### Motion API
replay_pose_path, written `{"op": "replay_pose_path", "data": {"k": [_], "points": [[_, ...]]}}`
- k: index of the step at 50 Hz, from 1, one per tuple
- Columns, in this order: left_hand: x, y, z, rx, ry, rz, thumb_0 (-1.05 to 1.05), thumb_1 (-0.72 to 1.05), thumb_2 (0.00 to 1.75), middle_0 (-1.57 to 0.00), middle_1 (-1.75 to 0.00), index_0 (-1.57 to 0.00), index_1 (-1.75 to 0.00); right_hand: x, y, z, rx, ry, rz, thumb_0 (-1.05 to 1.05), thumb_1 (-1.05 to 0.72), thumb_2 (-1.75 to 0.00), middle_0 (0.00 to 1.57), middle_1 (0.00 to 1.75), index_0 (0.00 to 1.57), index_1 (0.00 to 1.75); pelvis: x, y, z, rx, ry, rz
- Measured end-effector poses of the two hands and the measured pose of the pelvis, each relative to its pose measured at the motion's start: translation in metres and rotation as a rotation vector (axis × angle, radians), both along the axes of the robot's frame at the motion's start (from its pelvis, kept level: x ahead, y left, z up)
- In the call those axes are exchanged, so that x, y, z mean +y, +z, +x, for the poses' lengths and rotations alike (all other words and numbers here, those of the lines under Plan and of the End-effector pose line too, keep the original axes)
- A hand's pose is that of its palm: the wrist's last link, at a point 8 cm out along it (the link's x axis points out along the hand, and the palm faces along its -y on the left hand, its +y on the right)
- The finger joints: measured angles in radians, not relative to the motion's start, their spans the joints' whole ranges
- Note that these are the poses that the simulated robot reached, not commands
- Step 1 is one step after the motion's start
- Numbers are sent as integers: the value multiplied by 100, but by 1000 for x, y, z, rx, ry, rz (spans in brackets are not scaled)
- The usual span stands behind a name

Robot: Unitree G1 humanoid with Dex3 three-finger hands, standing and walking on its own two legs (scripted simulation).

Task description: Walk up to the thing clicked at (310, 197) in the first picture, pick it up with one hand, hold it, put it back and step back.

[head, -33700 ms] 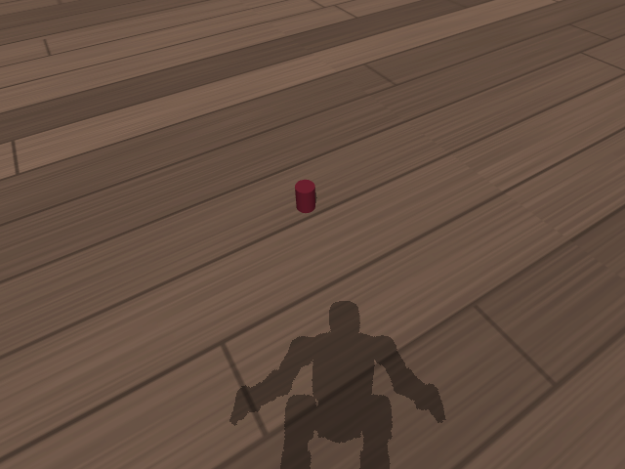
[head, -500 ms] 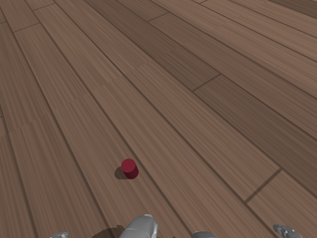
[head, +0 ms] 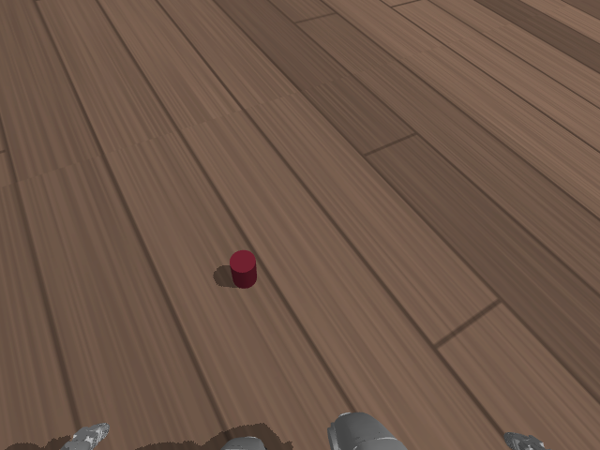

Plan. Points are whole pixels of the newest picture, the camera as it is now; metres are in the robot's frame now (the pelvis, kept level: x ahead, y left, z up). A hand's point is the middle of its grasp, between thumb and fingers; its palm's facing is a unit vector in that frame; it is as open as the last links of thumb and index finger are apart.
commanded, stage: step back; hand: left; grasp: from above
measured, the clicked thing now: (243, 269) +0.72 +0.19 -0.71
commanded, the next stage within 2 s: stand in 1.86 s
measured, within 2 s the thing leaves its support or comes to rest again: neither
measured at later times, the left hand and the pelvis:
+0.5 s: hand out of the picture -0.08 +0.24 -0.13, palm faces -0.03 -0.89 -0.45, open 7.4 cm; pelvis -0.18 -0.03 +0.00, yaw -2 degrees
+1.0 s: hand out of the picture -0.28 +0.21 -0.16, palm faces -0.04 -0.93 -0.37, open 7.4 cm; pelvis -0.34 -0.05 -0.01, yaw -3 degrees
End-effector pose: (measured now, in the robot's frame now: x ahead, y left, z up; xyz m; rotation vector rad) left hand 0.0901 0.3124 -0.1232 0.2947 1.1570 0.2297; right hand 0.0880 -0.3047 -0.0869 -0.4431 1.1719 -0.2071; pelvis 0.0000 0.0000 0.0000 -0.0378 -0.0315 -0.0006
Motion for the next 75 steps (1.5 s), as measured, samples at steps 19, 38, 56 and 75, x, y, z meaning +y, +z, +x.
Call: {"op": "replay_pose_path", "data": {"k": [19, 38, 56, 75], "points": [[-38, 24, -174, 96, -47, 79, 1, 90, 90, -21, -30, -20, -30, -45, -32, -139, -68, -90, 85, 1, -91, -90, 21, 30, 21, 30, -34, -6, -140, -28, -83, 86], [-41, 3, -241, -60, -41, -15, 1, 90, 90, -20, -30, -20, -30, -29, -15, -297, 48, -16, 3, 1, -90, -90, 21, 30, 21, 30, -27, -7, -274, -16, 25, 16], [-54, 14, -411, 124, -9, 57, 1, 90, 90, -21, -30, -20, -30, -65, -24, -359, -75, -77, 84, 1, -91, -90, 21, 30, 21, 30, -50, -4, -343, -21, -69, 40], [-47, 18, -322, -18, -65, 52, 1, 91, 90, -20, -30, -20, -30, -60, -25, -402, 66, -114, 68, 1, -90, -90, 21, 30, 21, 30, -54, -3, -327, -15, -10, 50]]}}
